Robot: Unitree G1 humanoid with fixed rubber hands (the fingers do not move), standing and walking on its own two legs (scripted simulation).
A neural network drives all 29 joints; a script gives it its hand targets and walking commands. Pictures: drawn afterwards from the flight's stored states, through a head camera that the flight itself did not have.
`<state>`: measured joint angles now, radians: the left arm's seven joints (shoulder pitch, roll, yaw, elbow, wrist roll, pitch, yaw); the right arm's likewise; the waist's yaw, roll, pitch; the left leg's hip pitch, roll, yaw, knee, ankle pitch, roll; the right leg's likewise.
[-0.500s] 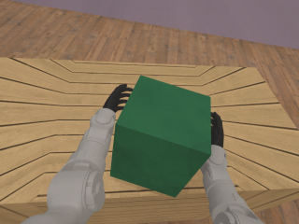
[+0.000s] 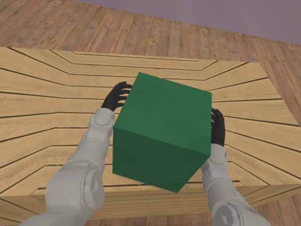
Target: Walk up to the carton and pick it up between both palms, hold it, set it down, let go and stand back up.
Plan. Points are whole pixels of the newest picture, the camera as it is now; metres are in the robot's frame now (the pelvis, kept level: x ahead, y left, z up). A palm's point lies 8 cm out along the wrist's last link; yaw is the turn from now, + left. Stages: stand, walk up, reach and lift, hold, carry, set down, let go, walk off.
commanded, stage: set down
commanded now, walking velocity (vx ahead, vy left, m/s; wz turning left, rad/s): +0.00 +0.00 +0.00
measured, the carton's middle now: (159, 135) +0.39 -0.05 -0.01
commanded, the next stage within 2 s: none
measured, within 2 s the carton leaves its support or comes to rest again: neither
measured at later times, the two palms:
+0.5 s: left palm (109, 109) +0.45 +0.09 +0.04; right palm (214, 140) +0.34 -0.20 +0.03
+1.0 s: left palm (111, 112) +0.45 +0.08 +0.01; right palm (211, 143) +0.34 -0.20 +0.00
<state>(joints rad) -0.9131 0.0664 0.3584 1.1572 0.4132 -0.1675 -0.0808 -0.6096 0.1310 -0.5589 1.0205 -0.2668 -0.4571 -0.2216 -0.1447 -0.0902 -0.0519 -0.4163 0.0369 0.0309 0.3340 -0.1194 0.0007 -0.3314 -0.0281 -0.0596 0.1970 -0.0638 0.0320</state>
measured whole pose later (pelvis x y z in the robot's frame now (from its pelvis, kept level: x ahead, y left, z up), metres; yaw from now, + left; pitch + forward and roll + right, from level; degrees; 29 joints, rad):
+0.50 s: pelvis +0.00 +0.00 +0.00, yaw +0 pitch +12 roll -2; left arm -0.90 0.05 0.43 1.14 0.50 -0.22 -0.10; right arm -0.63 0.15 -0.67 1.06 -0.35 -0.55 -0.20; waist -0.14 -0.09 -0.04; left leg -0.43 0.04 0.03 0.35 -0.13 0.00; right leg -0.35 -0.03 -0.07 0.21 -0.07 0.03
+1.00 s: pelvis +0.01 +0.00 +0.00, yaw +0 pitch +15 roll -2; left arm -0.89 0.04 0.40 1.14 0.51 -0.26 -0.08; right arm -0.61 0.14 -0.67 1.09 -0.36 -0.61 -0.20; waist -0.14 -0.09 -0.05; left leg -0.50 0.04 0.03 0.37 -0.14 0.00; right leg -0.41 -0.03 -0.08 0.22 -0.08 0.03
